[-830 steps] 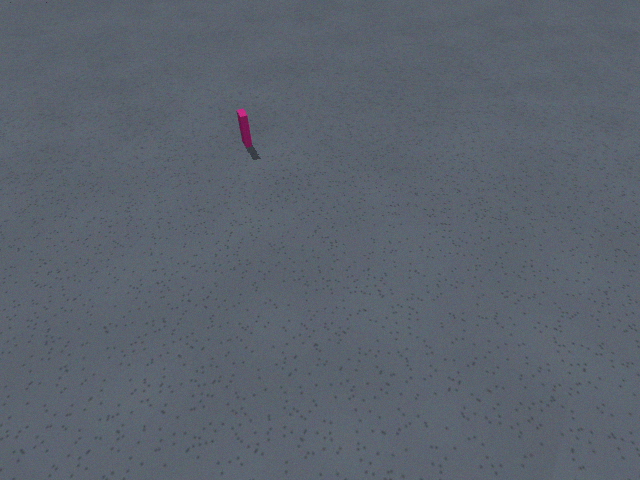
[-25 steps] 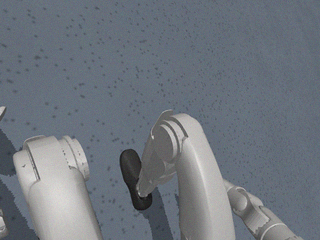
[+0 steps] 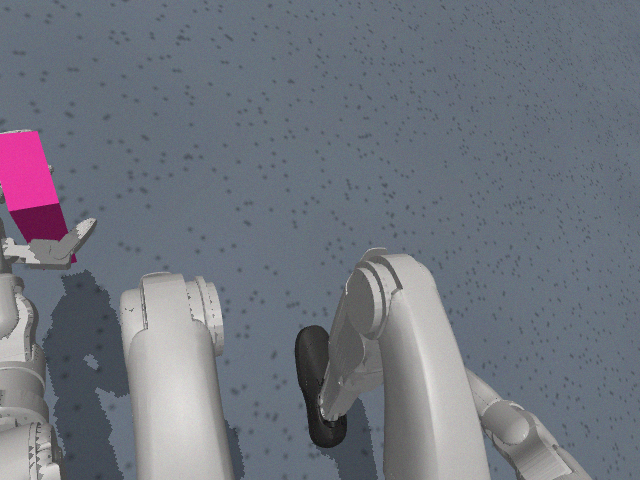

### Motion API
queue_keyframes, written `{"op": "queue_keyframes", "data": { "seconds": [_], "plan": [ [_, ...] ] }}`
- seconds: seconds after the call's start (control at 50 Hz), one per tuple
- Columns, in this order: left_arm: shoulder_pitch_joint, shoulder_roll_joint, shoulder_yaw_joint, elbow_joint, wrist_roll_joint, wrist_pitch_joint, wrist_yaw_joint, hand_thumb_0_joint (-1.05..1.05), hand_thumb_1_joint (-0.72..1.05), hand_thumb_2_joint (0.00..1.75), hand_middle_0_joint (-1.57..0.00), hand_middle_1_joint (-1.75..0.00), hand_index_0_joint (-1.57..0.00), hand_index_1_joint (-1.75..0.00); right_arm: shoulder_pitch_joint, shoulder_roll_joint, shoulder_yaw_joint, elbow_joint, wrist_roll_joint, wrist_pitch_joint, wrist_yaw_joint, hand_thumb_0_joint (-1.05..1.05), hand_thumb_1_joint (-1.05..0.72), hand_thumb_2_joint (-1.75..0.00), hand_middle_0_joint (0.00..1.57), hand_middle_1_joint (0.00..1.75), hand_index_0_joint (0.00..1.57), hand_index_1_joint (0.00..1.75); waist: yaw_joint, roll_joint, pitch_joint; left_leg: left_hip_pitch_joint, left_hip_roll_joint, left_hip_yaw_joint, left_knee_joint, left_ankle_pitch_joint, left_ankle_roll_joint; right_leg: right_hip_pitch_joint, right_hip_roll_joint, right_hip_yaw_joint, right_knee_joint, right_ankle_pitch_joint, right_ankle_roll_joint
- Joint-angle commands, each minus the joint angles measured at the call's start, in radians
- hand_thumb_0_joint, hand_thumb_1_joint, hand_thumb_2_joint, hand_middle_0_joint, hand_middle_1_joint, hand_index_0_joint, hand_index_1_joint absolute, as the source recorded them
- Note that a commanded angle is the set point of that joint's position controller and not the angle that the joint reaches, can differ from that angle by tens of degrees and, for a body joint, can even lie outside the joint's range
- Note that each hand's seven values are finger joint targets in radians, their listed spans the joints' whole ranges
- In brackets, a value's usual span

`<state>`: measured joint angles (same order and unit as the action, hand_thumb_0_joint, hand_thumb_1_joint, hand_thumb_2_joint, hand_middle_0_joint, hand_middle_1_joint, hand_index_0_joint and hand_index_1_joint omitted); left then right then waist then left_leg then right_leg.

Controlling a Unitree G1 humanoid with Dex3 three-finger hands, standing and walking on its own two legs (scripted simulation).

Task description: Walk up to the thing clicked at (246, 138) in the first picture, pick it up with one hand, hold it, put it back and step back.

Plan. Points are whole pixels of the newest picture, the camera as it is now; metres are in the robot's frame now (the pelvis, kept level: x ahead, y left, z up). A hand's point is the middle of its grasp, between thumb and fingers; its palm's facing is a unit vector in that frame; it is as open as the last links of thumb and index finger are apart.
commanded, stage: settle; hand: left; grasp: from the side
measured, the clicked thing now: (40, 210) +0.41 +0.29 -0.11
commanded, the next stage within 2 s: hold in 0.14 s
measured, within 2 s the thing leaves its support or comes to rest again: neither
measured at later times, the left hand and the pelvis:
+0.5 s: hand (39, 182) +0.39 +0.26 +0.01, palm faces +0.23 -0.97 -0.10, open 11.4 cm; pelvis +0.02 -0.01 +0.05, yaw +7 degrees
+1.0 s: hand out of the picture +0.36 +0.23 +0.24, palm faces +0.27 -0.96 -0.07, open 11.5 cm; pelvis +0.04 -0.01 +0.22, yaw +9 degrees
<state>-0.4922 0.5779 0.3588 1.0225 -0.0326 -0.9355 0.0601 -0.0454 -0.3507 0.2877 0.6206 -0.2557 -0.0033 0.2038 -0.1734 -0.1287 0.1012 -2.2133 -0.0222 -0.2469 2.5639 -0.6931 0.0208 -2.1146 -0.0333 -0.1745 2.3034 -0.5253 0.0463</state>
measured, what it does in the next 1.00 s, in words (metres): rises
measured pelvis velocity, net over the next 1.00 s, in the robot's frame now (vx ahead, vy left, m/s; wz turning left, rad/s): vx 0.04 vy -0.01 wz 0.17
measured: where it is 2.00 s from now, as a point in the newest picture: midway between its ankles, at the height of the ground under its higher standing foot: (253, 439)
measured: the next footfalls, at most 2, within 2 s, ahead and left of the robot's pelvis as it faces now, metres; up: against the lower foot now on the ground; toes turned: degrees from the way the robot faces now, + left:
none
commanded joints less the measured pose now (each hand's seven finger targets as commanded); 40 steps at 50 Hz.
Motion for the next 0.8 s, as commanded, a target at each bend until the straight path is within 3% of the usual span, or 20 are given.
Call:
{"op": "queue_keyframes", "data": {
  "seconds": [0.0, 0.04, 0.06, 0.12, 0.14, 0.22, 0.24, 0.28, 0.3, 0.36, 0.44, 0.48, 0.5, 0.52, 0.64, 0.68, 0.7, 0.72, 0.74, 0.78],
  "plan": [
    [-0.277, 0.095, -0.017, -0.270, -0.013, -0.021, -0.011, 0.00, 0.29, 1.16, -1.19, -1.29, -1.19, -1.30, 0.064, -0.300, -0.163, -0.039, 0.036, -0.004, -0.025, 0.00, -0.87, -0.89, 0.20, 0.30, 0.20, 0.30, -0.037, 0.452, -0.579, 0.389, 0.024, 0.053, -0.467, -0.046, -0.034, 0.196, 0.041, -0.058, -0.139, 0.011, -0.072],
    [-0.210, 0.050, -0.035, -0.223, -0.017, 0.017, -0.025, 0.00, 0.31, 1.17, -1.19, -1.30, -1.19, -1.32, 0.089, -0.284, -0.176, -0.023, 0.054, 0.003, -0.029, 0.00, -0.87, -0.89, 0.20, 0.30, 0.20, 0.30, -0.024, 0.430, -0.586, 0.386, 0.018, 0.065, -0.480, -0.051, -0.033, 0.189, 0.036, -0.045, -0.154, -0.002, -0.074],
    [-0.261, 0.042, -0.060, -0.290, -0.015, 0.024, -0.032, 0.00, 0.32, 1.19, -1.20, -1.32, -1.20, -1.33, 0.095, -0.283, -0.187, -0.024, 0.060, 0.004, -0.033, 0.00, -0.87, -0.89, 0.20, 0.30, 0.20, 0.30, -0.029, 0.453, -0.591, 0.397, 0.019, 0.063, -0.495, -0.053, -0.035, 0.169, 0.035, -0.044, -0.153, 0.001, -0.077],
    [-0.280, 0.056, -0.057, -0.346, -0.011, 0.056, -0.041, 0.00, 0.26, 1.19, -1.21, -1.33, -1.21, -1.35, 0.103, -0.267, -0.214, -0.026, 0.081, 0.010, -0.043, 0.00, -0.88, -0.89, 0.20, 0.30, 0.20, 0.30, -0.002, 0.448, -0.632, 0.393, 0.012, 0.086, -0.507, -0.074, -0.027, 0.174, 0.030, -0.021, -0.173, -0.023, -0.080],
    [-0.283, 0.070, -0.037, -0.375, -0.014, 0.064, -0.043, 0.00, 0.24, 1.18, -1.19, -1.33, -1.19, -1.34, 0.110, -0.257, -0.218, -0.031, 0.086, 0.009, -0.047, 0.00, -0.87, -0.89, 0.20, 0.30, 0.20, 0.30, 0.011, 0.435, -0.672, 0.385, 0.008, 0.102, -0.495, -0.038, -0.024, 0.214, 0.031, -0.011, -0.175, -0.004, -0.080],
    [-0.226, 0.029, -0.018, -0.381, -0.058, 0.101, -0.070, 0.00, 0.23, 1.18, -1.19, -1.34, -1.20, -1.35, 0.155, -0.228, -0.242, -0.016, 0.116, 0.012, -0.063, 0.00, -0.88, -0.90, 0.20, 0.30, 0.20, 0.30, 0.021, 0.362, -0.741, 0.357, -0.006, 0.142, -0.483, 0.021, -0.013, 0.279, 0.029, 0.017, -0.202, 0.019, -0.078],
    [-0.207, 0.014, -0.015, -0.351, -0.068, 0.113, -0.076, 0.00, 0.31, 1.12, -1.21, -1.36, -1.23, -1.35, 0.157, -0.222, -0.244, -0.013, 0.126, 0.016, -0.068, 0.00, -0.91, -0.90, 0.20, 0.30, 0.20, 0.30, 0.026, 0.340, -0.727, 0.346, -0.008, 0.145, -0.488, 0.017, -0.011, 0.275, 0.026, 0.022, -0.210, 0.012, -0.077],
    [-0.175, 0.033, 0.013, -0.380, -0.079, 0.130, -0.092, 0.00, 0.32, 1.21, -1.19, -1.40, -1.22, -1.38, 0.149, -0.214, -0.257, -0.023, 0.143, 0.018, -0.080, 0.00, -0.91, -0.90, 0.20, 0.30, 0.20, 0.30, 0.056, 0.302, -0.761, 0.346, -0.008, 0.154, -0.497, 0.024, -0.007, 0.303, 0.024, 0.034, -0.223, 0.005, -0.077],
    [-0.158, 0.001, -0.018, -0.381, -0.085, 0.143, -0.113, 0.00, 0.31, 1.21, -1.21, -1.41, -1.24, -1.39, 0.142, -0.209, -0.262, -0.037, 0.152, 0.021, -0.087, 0.00, -0.91, -0.90, 0.20, 0.30, 0.20, 0.30, 0.047, 0.294, -0.769, 0.348, -0.010, 0.161, -0.503, 0.029, -0.004, 0.305, 0.023, 0.039, -0.236, 0.008, -0.077],
    [-0.109, 0.010, -0.007, -0.492, -0.104, 0.174, -0.166, 0.00, 0.26, 1.21, -1.20, -1.41, -1.23, -1.39, 0.150, -0.201, -0.296, -0.056, 0.175, 0.022, -0.104, 0.00, -0.91, -0.90, 0.20, 0.30, 0.20, 0.30, 0.085, 0.300, -0.856, 0.390, -0.012, 0.187, -0.532, 0.061, -0.003, 0.354, 0.017, 0.060, -0.256, 0.018, -0.078],
    [-0.125, 0.018, 0.002, -0.669, -0.140, 0.235, -0.211, 0.00, 0.21, 1.18, -1.15, -1.37, -1.18, -1.36, 0.159, -0.186, -0.330, -0.081, 0.213, 0.019, -0.132, 0.00, -0.91, -0.90, 0.20, 0.30, 0.20, 0.30, 0.106, 0.324, -0.944, 0.471, -0.009, 0.200, -0.594, 0.082, -0.003, 0.392, 0.007, 0.092, -0.299, 0.021, -0.085],
    [-0.081, -0.031, -0.002, -0.678, -0.161, 0.278, -0.214, 0.00, 0.18, 1.20, -1.15, -1.38, -1.17, -1.37, 0.169, -0.169, -0.340, -0.088, 0.228, 0.014, -0.147, 0.00, -0.91, -0.90, 0.20, 0.30, 0.20, 0.30, 0.101, 0.282, -0.913, 0.472, -0.008, 0.207, -0.620, 0.059, 0.003, 0.422, 0.007, 0.103, -0.354, 0.001, -0.082],
    [-0.122, -0.040, -0.011, -0.727, -0.171, 0.290, -0.211, 0.00, 0.16, 1.21, -1.15, -1.39, -1.18, -1.38, 0.169, -0.163, -0.342, -0.096, 0.233, 0.009, -0.154, 0.00, -0.91, -0.90, 0.20, 0.30, 0.20, 0.30, 0.088, 0.257, -0.919, 0.456, -0.008, 0.208, -0.623, 0.039, 0.010, 0.441, 0.008, 0.107, -0.376, -0.012, -0.079],
    [-0.110, -0.044, 0.001, -0.746, -0.179, 0.303, -0.205, 0.00, 0.14, 1.22, -1.17, -1.41, -1.19, -1.40, 0.175, -0.156, -0.346, -0.097, 0.240, 0.005, -0.160, 0.00, -0.91, -0.90, 0.20, 0.30, 0.20, 0.30, 0.098, 0.240, -0.911, 0.466, -0.009, 0.209, -0.640, 0.031, 0.010, 0.459, 0.007, 0.113, -0.400, -0.021, -0.079],
    [-0.015, -0.087, -0.070, -0.849, -0.163, 0.384, -0.207, 0.00, 0.11, 1.20, -1.18, -1.41, -1.21, -1.39, 0.178, -0.140, -0.369, -0.115, 0.263, -0.014, -0.189, 0.00, -0.91, -0.90, 0.20, 0.30, 0.20, 0.30, 0.104, 0.242, -0.911, 0.593, -0.002, 0.200, -0.733, 0.087, 0.005, 0.511, 0.002, 0.130, -0.494, 0.015, -0.083],
    [0.049, -0.105, -0.068, -0.840, -0.164, 0.422, -0.197, 0.00, 0.10, 1.22, -1.20, -1.43, -1.23, -1.42, 0.182, -0.133, -0.372, -0.127, 0.272, -0.017, -0.198, 0.00, -0.91, -0.90, 0.20, 0.30, 0.20, 0.30, 0.114, 0.221, -0.894, 0.640, 0.001, 0.198, -0.773, 0.116, 0.004, 0.549, 0.003, 0.132, -0.534, 0.033, -0.083],
    [0.018, -0.090, -0.049, -0.898, -0.168, 0.430, -0.185, 0.00, 0.09, 1.23, -1.21, -1.45, -1.24, -1.43, 0.177, -0.128, -0.371, -0.133, 0.276, -0.018, -0.201, 0.00, -0.90, -0.89, 0.20, 0.30, 0.20, 0.30, 0.114, 0.223, -0.895, 0.649, 0.001, 0.192, -0.791, 0.111, 0.005, 0.569, 0.002, 0.129, -0.548, 0.029, -0.081],
    [0.077, -0.112, -0.042, -0.881, -0.173, 0.448, -0.171, 0.00, 0.08, 1.23, -1.21, -1.46, -1.25, -1.44, 0.177, -0.120, -0.370, -0.142, 0.280, -0.019, -0.205, 0.00, -0.90, -0.89, 0.20, 0.30, 0.20, 0.30, 0.128, 0.208, -0.891, 0.675, -0.001, 0.193, -0.816, 0.111, 0.005, 0.599, 0.003, 0.132, -0.573, 0.028, -0.080],
    [0.085, -0.138, -0.068, -0.916, -0.174, 0.462, -0.163, 0.00, 0.08, 1.24, -1.23, -1.48, -1.27, -1.46, 0.168, -0.110, -0.367, -0.153, 0.285, -0.022, -0.206, 0.00, -0.90, -0.89, 0.20, 0.30, 0.20, 0.30, 0.122, 0.206, -0.881, 0.686, 0.000, 0.191, -0.840, 0.101, 0.006, 0.618, 0.004, 0.130, -0.596, 0.018, -0.079],
    [0.140, -0.148, -0.067, -0.958, -0.174, 0.488, -0.142, 0.00, 0.10, 1.27, -1.25, -1.51, -1.29, -1.49, 0.170, -0.103, -0.367, -0.166, 0.294, -0.026, -0.213, 0.00, -0.90, -0.89, 0.20, 0.30, 0.20, 0.30, 0.134, 0.204, -0.873, 0.735, 0.002, 0.191, -0.890, 0.123, 0.005, 0.680, 0.005, 0.133, -0.641, 0.033, -0.077]
  ]
}}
